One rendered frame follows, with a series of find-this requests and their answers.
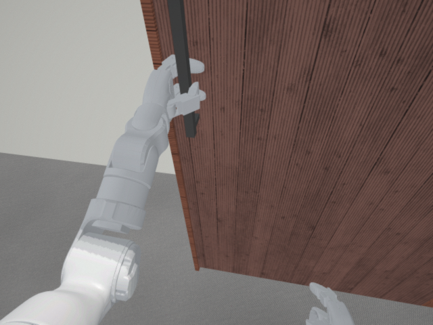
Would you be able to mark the left robot forearm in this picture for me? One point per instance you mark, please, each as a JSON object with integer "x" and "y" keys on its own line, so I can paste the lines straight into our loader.
{"x": 119, "y": 205}

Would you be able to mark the handle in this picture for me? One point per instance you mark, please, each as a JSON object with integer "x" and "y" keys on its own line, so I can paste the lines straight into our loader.
{"x": 178, "y": 27}

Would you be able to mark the robot left hand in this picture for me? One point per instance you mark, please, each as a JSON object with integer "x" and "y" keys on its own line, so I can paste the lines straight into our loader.
{"x": 160, "y": 89}

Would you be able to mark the left robot upper arm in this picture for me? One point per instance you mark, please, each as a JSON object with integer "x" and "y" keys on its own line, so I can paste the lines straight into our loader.
{"x": 100, "y": 271}

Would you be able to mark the robot right hand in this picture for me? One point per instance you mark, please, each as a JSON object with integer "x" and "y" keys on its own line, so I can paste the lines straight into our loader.
{"x": 337, "y": 312}

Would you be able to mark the wardrobe door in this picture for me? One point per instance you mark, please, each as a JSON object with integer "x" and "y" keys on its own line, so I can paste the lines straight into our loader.
{"x": 313, "y": 157}

